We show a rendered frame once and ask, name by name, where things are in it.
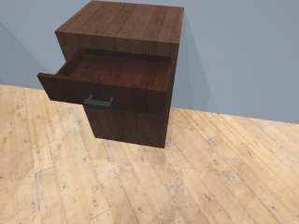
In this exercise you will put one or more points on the drawer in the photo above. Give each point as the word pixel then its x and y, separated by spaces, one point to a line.
pixel 137 82

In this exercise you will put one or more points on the handle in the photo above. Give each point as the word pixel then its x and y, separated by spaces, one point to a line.
pixel 89 103

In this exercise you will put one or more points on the cabinet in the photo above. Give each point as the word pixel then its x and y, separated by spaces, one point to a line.
pixel 132 28

